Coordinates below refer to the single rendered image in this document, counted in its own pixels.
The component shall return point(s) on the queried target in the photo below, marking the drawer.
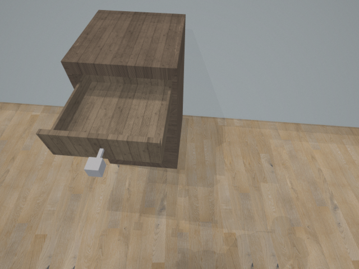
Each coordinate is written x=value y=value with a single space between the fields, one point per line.
x=127 y=117

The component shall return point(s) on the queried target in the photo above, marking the cabinet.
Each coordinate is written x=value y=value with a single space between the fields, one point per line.
x=137 y=45

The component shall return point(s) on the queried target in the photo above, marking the handle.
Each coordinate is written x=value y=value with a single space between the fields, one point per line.
x=95 y=166

